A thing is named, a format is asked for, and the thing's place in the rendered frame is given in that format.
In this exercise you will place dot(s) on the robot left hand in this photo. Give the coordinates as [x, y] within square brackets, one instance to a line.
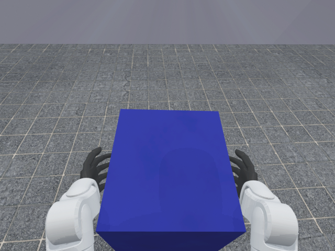
[91, 170]

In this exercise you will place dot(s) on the right robot forearm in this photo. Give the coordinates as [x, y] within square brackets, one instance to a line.
[274, 226]

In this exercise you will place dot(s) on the left robot forearm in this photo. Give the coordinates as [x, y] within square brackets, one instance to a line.
[69, 222]

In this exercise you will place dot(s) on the robot right hand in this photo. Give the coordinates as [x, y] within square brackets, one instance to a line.
[246, 171]

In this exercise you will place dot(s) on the carton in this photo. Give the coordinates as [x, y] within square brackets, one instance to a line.
[169, 185]

